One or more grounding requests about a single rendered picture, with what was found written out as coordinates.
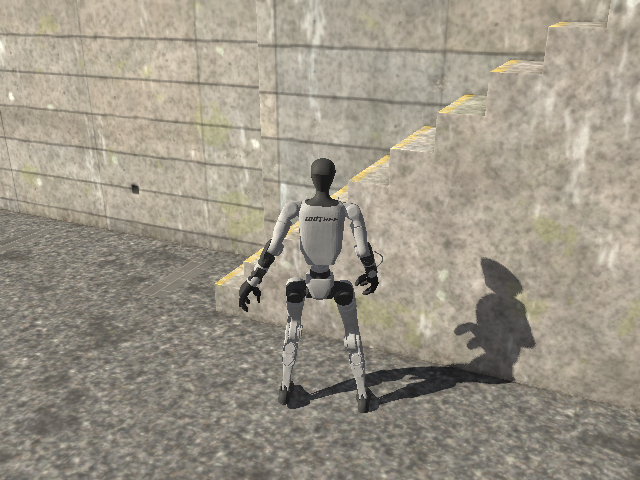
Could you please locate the right robot upper arm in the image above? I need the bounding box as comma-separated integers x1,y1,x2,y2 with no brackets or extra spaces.
343,202,371,258

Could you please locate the left robot thigh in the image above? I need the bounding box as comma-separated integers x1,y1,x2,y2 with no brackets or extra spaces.
286,277,306,341

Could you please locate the robot right shin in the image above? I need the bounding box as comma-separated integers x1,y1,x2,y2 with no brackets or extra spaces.
349,333,367,400

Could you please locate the robot left hand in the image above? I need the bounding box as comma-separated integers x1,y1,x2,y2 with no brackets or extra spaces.
239,280,261,312

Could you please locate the robot right forearm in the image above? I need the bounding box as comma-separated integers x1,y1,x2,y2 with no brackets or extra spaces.
360,242,378,278

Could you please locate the robot right hand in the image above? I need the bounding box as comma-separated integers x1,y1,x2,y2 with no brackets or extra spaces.
355,272,379,295

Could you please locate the robot left forearm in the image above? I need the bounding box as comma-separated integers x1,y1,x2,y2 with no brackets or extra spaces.
247,239,275,287

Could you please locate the left robot upper arm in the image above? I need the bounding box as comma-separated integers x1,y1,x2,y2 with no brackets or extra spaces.
267,201,302,256

